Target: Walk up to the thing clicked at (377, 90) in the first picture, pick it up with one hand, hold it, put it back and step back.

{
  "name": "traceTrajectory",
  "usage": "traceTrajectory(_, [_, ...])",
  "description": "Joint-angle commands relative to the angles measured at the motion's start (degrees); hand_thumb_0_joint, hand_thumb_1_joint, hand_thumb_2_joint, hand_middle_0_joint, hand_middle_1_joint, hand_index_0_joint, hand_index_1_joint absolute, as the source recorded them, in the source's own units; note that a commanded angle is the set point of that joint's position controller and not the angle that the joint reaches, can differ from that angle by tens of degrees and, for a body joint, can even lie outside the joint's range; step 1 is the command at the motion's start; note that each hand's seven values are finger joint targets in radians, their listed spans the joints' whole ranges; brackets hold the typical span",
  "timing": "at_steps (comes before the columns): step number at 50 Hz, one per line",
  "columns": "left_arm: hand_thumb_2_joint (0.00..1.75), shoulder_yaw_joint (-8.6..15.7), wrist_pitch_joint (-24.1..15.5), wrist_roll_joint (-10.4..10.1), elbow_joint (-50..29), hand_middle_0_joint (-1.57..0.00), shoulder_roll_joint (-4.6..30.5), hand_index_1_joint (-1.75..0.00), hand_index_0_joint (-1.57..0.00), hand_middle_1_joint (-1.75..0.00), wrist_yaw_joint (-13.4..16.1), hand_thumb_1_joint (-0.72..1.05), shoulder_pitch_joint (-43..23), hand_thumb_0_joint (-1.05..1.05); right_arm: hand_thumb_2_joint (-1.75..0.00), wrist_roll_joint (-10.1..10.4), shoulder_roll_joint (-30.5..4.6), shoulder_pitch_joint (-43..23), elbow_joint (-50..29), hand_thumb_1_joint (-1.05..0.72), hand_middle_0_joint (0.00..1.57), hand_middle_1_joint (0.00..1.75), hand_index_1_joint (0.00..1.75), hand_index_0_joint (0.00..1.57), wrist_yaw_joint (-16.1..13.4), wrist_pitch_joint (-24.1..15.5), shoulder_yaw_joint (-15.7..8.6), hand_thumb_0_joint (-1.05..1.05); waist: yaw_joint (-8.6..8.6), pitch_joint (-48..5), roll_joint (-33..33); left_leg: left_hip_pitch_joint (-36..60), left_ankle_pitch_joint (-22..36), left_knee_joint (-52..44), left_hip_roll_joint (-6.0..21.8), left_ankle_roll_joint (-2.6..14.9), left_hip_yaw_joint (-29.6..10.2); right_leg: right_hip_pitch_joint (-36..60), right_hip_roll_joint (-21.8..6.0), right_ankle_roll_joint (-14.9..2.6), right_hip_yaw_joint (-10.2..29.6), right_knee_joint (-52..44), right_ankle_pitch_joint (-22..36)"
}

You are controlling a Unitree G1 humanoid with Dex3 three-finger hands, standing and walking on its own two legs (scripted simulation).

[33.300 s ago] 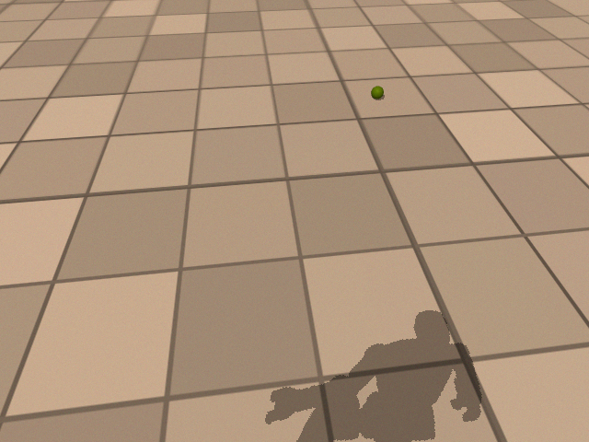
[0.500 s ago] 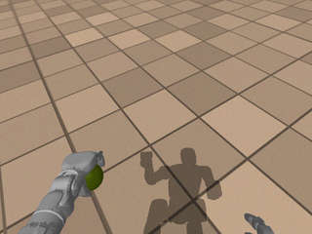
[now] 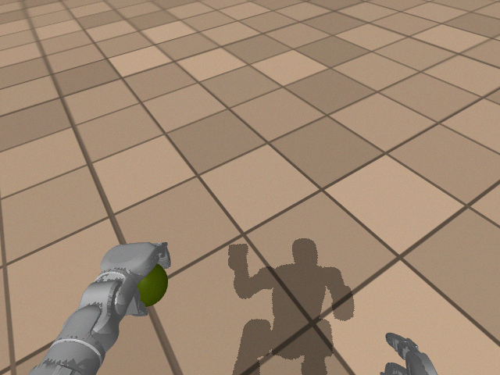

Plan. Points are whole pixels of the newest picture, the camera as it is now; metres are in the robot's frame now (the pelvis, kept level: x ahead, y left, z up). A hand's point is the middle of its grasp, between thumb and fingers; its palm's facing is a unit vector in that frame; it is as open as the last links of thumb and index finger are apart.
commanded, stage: hold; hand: left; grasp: from above
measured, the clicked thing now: (145, 283) +0.31 +0.22 -0.05
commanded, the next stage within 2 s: crouch in 0.38 s
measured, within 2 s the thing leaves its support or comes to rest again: neither
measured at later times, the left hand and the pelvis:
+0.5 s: hand (140, 277) +0.31 +0.22 -0.03, palm faces -0.43 -0.06 -0.90, open 10.6 cm; pelvis +0.01 +0.00 +0.00, yaw +0 degrees
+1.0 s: hand (160, 294) +0.34 +0.23 -0.16, palm faces -0.41 +0.05 -0.91, open 10.6 cm; pelvis -0.02 +0.00 -0.07, yaw +1 degrees
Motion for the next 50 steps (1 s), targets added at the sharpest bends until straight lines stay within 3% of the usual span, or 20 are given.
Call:
traceTrajectory(1, [0.94, 6.0, -0.2, 0.3, -10.5, -0.73, 11.1, -1.05, -0.79, -1.12, 3.0, 0.45, -19.3, 0.00, -0.90, -0.3, -7.1, -5.4, -8.1, -0.91, 0.20, 0.30, 0.30, 0.20, -0.5, -2.8, -2.7, 0.00, -0.59, -13.4, -1.9, 9.1, 8.0, -3.8, -2.4, 1.53, 0.5, 1.1, 2.4, -1.41, -2.4, -5.3, 7.0])
traceTrajectory(3, [0.94, 7.4, -0.3, 0.2, -10.6, -0.74, 12.7, -1.04, -0.80, -1.10, 3.3, 0.45, -19.9, 0.00, -0.90, -0.4, -7.1, -5.4, -7.8, -0.91, 0.20, 0.30, 0.30, 0.20, -0.6, -2.6, -2.7, 0.00, -0.32, -13.8, -1.6, 9.4, 9.5, -3.4, -2.6, 1.60, 0.6, 1.7, 2.3, -1.20, -2.3, -5.4, 8.6])
traceTrajectory(7, [0.93, 6.8, -0.2, 0.8, -9.2, -0.73, 11.9, -1.04, -0.80, -1.11, 3.5, 0.45, -20.6, 0.00, -0.90, -0.4, -7.0, -4.8, -7.4, -0.91, 0.20, 0.30, 0.30, 0.20, -0.5, -2.4, -2.8, 0.00, -0.60, -13.4, -2.0, 9.4, 9.8, -3.7, -2.3, 1.57, 0.6, 1.8, 2.5, -1.33, -2.5, -5.4, 8.8])
traceTrajectory(9, [0.94, 7.1, -0.2, 0.2, -8.7, -0.73, 11.8, -1.05, -0.80, -1.12, 3.2, 0.45, -18.6, 0.00, -0.90, -0.3, -6.9, -5.3, -7.8, -0.91, 0.20, 0.30, 0.30, 0.20, -0.5, -2.3, -2.8, 0.00, -0.01, -13.0, -2.2, 9.0, 9.7, -3.8, -2.5, 1.58, 0.6, 2.2, 2.4, -1.29, -2.5, -5.8, 8.7])
traceTrajectory(11, [0.94, 4.8, -0.2, 0.2, -8.4, -0.73, 9.5, -1.06, -0.80, -1.13, 2.6, 0.47, -17.3, 0.00, -0.90, -0.3, -6.8, -5.3, -8.1, -0.91, 0.20, 0.30, 0.30, 0.20, -0.4, -2.2, -2.9, 0.00, -0.39, -12.4, -2.3, 9.0, 9.9, -3.9, -2.6, 1.56, 0.8, 1.9, 2.3, -1.37, -2.4, -5.8, 9.0])
traceTrajectory(14, [0.95, 6.4, -0.5, 0.4, -8.7, -0.73, 11.4, -1.04, -0.80, -1.11, 2.3, 0.45, -16.2, 0.00, -0.90, -0.2, -7.0, -5.0, -8.2, -0.91, 0.20, 0.30, 0.30, 0.20, -0.4, -1.9, -3.2, 0.00, 0.19, -13.2, -2.3, 9.2, 11.5, -3.8, -2.6, 1.63, 0.8, 2.8, 2.3, -1.46, -2.6, -5.7, 10.5])
traceTrajectory(17, [0.94, 6.0, -1.0, 0.6, -11.2, -0.73, 12.0, -1.06, -0.79, -1.13, 2.6, 0.45, -21.8, 0.00, -0.90, -0.3, -7.1, -4.4, -7.7, -0.91, 0.20, 0.30, 0.30, 0.20, -0.5, -1.7, -3.2, 0.00, -0.67, -14.8, -0.9, 10.2, 13.1, -3.6, -2.5, 1.56, 0.7, 2.7, 2.4, -1.49, -2.5, -5.2, 12.3])
traceTrajectory(20, [0.92, 7.9, -1.2, 0.8, -9.9, -0.73, 13.3, -1.02, -0.79, -1.09, 3.6, 0.44, -22.4, 0.00, -0.90, -0.3, -7.2, -4.0, -7.4, -0.91, 0.20, 0.30, 0.30, 0.20, -0.6, -1.7, -3.3, 0.00, -0.26, -14.8, -1.3, 10.4, 12.9, -3.5, -2.6, 1.59, 0.8, 3.0, 2.3, -1.35, -2.5, -5.5, 12.0])
traceTrajectory(22, [0.91, 5.8, -1.0, 0.8, -9.0, -0.72, 10.7, -1.04, -0.80, -1.12, 3.8, 0.46, -21.9, 0.00, -0.90, -0.3, -7.0, -3.9, -7.4, -0.91, 0.20, 0.30, 0.30, 0.20, -0.5, -1.8, -3.4, 0.00, -0.75, -15.0, -1.3, 10.9, 13.3, -3.4, -2.6, 1.55, 0.9, 2.8, 2.3, -1.36, -2.6, -5.3, 12.7])
traceTrajectory(24, [0.84, 6.3, -0.7, 0.9, -8.2, -0.74, 11.3, -1.04, -0.84, -1.14, 4.2, 0.51, -21.4, 0.00, -0.91, -0.3, -7.3, -4.0, -7.2, -0.93, 0.20, 0.30, 0.30, 0.20, -0.5, -1.7, -3.5, 0.00, -0.43, -14.6, -1.6, 10.9, 13.8, -3.5, -2.5, 1.54, 0.8, 2.8, 2.3, -1.33, -2.8, -5.6, 13.0])
traceTrajectory(25, [0.90, 5.3, -0.7, 0.7, -8.7, -0.66, 10.4, -1.02, -0.76, -1.10, 4.1, 0.43, -21.3, 0.00, -0.90, -0.3, -7.3, -3.9, -7.4, -0.88, 0.20, 0.30, 0.30, 0.20, -0.4, -1.7, -3.5, 0.00, -0.56, -14.2, -2.1, 10.6, 13.3, -3.6, -2.5, 1.55, 0.9, 3.0, 2.2, -1.31, -2.7, -5.9, 12.6])
traceTrajectory(31, [0.95, 4.8, -1.1, 1.2, -2.8, -0.74, 9.2, -1.02, -0.80, -1.08, 4.1, 0.46, -16.3, 0.00, -0.90, -0.2, -7.3, -3.7, -7.8, -0.90, 0.20, 0.30, 0.30, 0.20, -0.2, -0.9, -3.5, 0.00, -0.94, -10.3, -5.7, 7.4, 10.3, -3.5, -2.7, 1.92, 0.9, 1.2, 1.9, -1.18, -2.8, -6.2, 10.0])
traceTrajectory(34, [0.95, 5.0, -2.5, 2.7, 0.0, -0.75, 8.9, -1.00, -0.80, -1.05, 6.1, 0.44, -17.1, 0.00, -0.90, -0.5, -7.2, -3.0, -7.7, -0.90, 0.20, 0.30, 0.30, 0.20, -0.1, -0.4, -3.4, 0.00, -1.62, -8.9, -6.0, 5.5, 8.7, -2.5, -2.7, 1.83, 0.6, -1.1, 2.0, -1.39, -2.8, -5.1, 8.2])
traceTrajectory(38, [0.92, 5.7, -4.7, 5.2, 5.2, -0.71, 9.5, -1.02, -0.77, -1.08, 11.5, 0.41, -25.3, 0.00, -0.90, -1.7, -7.4, -1.4, -5.8, -0.90, 0.20, 0.30, 0.30, 0.20, 0.4, -0.4, -3.6, 0.00, -3.31, -10.1, -4.3, -0.6, 5.9, 3.3, -2.8, 1.45, 0.4, -7.9, 2.0, -1.64, -2.9, 0.2, 6.0])
traceTrajectory(40, [0.91, 6.2, -5.2, 6.7, 7.8, -0.70, 10.1, -1.03, -0.76, -1.09, 15.0, 0.40, -30.0, 0.00, -0.90, -2.4, -7.8, -0.1, -4.5, -0.90, 0.20, 0.30, 0.30, 0.20, 0.7, -0.7, -4.2, 0.00, -4.24, -13.7, -2.5, -4.0, 4.8, 8.5, -2.6, 1.07, 0.4, -12.5, 2.0, -1.66, -2.8, 4.7, 5.3])
traceTrajectory(42, [0.94, 4.1, -5.1, 8.4, 11.9, -0.69, 5.8, -1.06, -0.76, -1.12, 18.3, 0.39, -31.4, 0.00, -0.90, -3.2, -8.1, 1.7, -3.6, -0.91, 0.20, 0.30, 0.30, 0.20, 1.4, -1.0, -5.0, 0.00, -5.70, -16.8, -1.6, -8.7, 4.2, 15.1, -2.4, 0.66, 0.1, -19.6, 2.0, -1.83, -2.9, 10.9, 5.0])
traceTrajectory(43, [0.94, 3.9, -5.2, 9.1, 12.5, -0.69, 5.3, -1.05, -0.75, -1.11, 19.8, 0.38, -33.4, 0.00, -0.90, -3.5, -8.2, 2.9, -3.3, -0.90, 0.20, 0.30, 0.30, 0.20, 1.8, -1.2, -5.4, 0.00, -5.98, -19.8, -1.2, -10.5, 4.8, 18.2, -2.2, 0.54, -0.2, -22.2, 2.2, -2.03, -3.0, 14.2, 5.3])
traceTrajectory(46, [0.93, 5.0, -4.6, 11.3, 19.4, -0.70, 7.1, -1.06, -0.77, -1.12, 23.3, 0.40, -37.5, 0.00, -0.90, -4.3, -8.9, 4.9, -2.3, -0.91, 0.20, 0.30, 0.30, 0.20, 2.4, -1.8, -5.9, 0.00, -6.75, -24.4, -1.0, -19.9, 3.8, 27.2, -1.9, 0.88, -0.5, -29.9, 2.2, -2.15, -3.3, 22.0, 4.2])
traceTrajectory(50, [0.94, 6.0, -3.4, 11.6, 24.7, -0.76, 8.8, -1.04, -0.82, -1.10, 25.4, 0.46, -44.7, 0.00, -0.90, -4.8, -9.4, 7.4, -1.6, -0.91, 0.20, 0.30, 0.30, 0.20, 2.4, -2.5, -6.1, 0.00, -8.35, -29.6, 0.5, -29.4, -1.2, 34.5, -2.0, 1.22, -1.1, -38.8, 2.4, -2.38, -4.1, 29.4, -0.1])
